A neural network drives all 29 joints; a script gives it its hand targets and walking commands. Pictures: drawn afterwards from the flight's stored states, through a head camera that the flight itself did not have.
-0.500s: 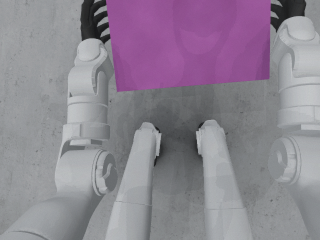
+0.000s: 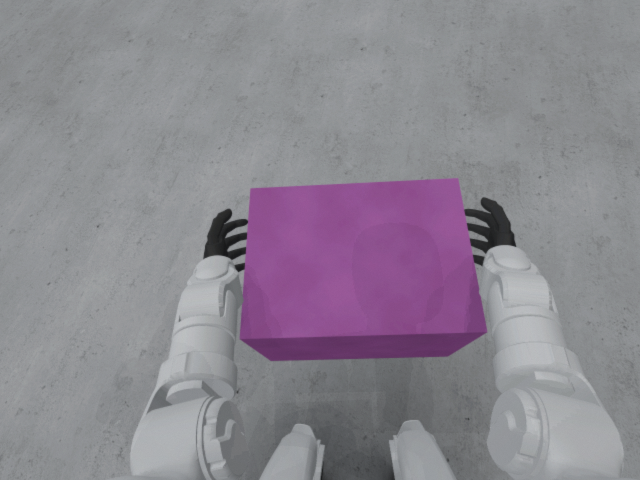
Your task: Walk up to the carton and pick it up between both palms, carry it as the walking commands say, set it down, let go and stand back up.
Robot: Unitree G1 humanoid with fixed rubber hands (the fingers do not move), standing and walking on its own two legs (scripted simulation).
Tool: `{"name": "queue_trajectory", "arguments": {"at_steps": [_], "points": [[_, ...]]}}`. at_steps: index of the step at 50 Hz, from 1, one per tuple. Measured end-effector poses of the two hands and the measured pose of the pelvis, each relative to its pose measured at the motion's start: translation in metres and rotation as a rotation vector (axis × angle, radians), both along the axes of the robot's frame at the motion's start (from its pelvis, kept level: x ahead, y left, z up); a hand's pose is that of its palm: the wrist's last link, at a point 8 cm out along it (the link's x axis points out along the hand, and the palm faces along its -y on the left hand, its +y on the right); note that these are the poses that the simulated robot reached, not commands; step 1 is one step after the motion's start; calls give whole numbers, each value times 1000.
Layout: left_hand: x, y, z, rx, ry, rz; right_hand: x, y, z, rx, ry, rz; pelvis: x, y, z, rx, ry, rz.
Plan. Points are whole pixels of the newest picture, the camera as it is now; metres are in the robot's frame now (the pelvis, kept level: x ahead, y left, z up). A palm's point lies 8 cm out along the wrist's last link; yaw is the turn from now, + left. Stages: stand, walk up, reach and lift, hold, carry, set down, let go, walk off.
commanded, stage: reach and lift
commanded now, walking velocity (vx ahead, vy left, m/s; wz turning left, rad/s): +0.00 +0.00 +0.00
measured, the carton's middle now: (355, 278) +0.41 +0.00 -0.11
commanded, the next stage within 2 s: none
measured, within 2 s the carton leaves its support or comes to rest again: neither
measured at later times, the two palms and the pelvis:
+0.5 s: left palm (205, 273) +0.36 +0.18 +0.03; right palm (516, 261) +0.37 -0.19 +0.02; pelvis +0.03 +0.01 +0.06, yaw +0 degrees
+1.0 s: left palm (169, 262) +0.34 +0.19 +0.10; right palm (533, 238) +0.36 -0.18 +0.09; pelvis +0.04 +0.00 +0.08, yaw +0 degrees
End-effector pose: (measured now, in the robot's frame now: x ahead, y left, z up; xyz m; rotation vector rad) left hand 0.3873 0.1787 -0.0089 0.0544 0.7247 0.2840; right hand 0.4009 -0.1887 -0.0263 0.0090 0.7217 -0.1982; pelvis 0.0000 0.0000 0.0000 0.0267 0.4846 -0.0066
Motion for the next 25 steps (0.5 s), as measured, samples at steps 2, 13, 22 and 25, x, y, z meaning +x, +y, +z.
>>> {"name": "queue_trajectory", "arguments": {"at_steps": [2, 13, 22, 25], "points": [[-1, 0, 6, -7, 4, -5, -1, 0, 8, -4, 3, 2, 8, 1, 8, -6, -6, 2], [-15, 3, 12, -49, 45, -69, -16, -3, 21, -13, 48, -4, 29, 9, 41, -16, -54, 8], [-29, 1, 28, -17, 15, -6, -29, 0, 38, -21, 17, -9, 34, 9, 57, -16, -97, 5], [-30, -1, 40, -9, -1, -12, -33, -2, 47, -14, 2, -14, 33, 8, 60, -18, -122, 7]]}}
